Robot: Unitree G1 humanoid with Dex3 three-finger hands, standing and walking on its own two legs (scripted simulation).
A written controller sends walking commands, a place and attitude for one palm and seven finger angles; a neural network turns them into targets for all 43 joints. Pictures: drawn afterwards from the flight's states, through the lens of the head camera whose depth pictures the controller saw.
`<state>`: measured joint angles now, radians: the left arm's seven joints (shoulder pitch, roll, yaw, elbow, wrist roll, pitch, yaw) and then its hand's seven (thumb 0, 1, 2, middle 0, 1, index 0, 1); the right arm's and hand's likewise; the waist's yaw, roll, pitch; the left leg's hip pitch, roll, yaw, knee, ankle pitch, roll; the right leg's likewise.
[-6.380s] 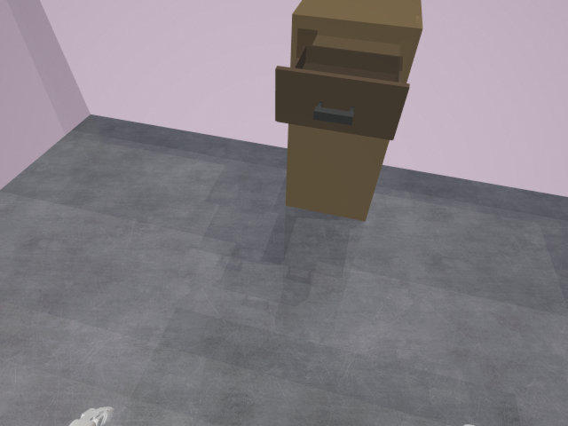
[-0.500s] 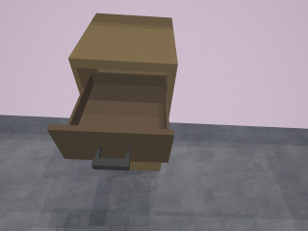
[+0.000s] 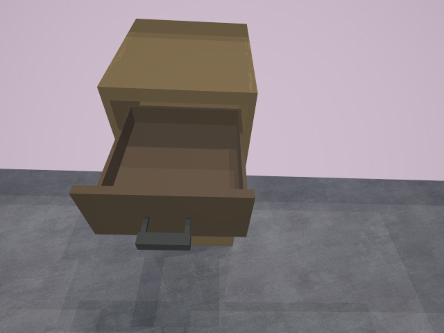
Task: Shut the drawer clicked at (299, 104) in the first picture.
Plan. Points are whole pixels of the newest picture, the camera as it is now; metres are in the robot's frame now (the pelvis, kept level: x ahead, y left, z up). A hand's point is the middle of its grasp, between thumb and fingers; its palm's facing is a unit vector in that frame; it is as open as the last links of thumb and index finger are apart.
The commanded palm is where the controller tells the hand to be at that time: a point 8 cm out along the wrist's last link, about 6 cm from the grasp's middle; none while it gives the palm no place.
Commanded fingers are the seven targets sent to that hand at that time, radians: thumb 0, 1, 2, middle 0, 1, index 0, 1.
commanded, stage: look again from close up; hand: left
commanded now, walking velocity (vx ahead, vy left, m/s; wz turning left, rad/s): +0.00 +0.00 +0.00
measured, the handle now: (165, 231) +0.31 +0.14 -0.02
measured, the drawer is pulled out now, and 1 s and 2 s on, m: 0.29 0.29 0.29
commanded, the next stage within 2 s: raise the hand and make a fist in 0.16 s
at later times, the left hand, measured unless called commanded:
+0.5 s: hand (139, 290) +0.19 +0.15 -0.01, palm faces +0.21 -0.97 -0.13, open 6.8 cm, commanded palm +0.10 +0.19 -0.05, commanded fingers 0.00 0.90 0.90 -0.46 -0.58 -0.46 -0.58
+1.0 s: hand (170, 310) +0.16 +0.10 +0.00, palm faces +0.00 -1.00 -0.04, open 4.3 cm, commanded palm +0.10 +0.17 +0.00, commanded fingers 0.00 0.90 0.90 -0.96 -1.12 -0.96 -1.12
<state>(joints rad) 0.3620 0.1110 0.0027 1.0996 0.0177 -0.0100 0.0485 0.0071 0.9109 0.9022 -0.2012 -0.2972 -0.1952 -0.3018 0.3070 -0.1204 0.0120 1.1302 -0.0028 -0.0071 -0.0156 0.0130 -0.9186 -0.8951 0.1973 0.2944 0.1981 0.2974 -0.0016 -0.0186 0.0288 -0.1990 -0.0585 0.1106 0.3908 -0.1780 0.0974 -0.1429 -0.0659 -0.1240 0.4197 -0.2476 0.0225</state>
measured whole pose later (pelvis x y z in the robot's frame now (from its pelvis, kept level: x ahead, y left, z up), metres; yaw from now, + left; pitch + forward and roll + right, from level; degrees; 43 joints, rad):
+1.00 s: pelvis +0.00 -0.07 -0.08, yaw +4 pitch +12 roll +0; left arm 0.60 0.18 0.06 -0.19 -0.24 -0.41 -0.29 0.02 0.90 0.90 -0.77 -0.91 -0.76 -0.92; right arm 0.17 -0.17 0.05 0.52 0.05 -0.17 -0.02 0.01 -0.90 -0.89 0.20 0.30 0.20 0.30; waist 0.03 0.03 -0.13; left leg -0.80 0.01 0.00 1.06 -0.47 0.00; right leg -0.72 0.04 -0.17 1.03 -0.53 -0.10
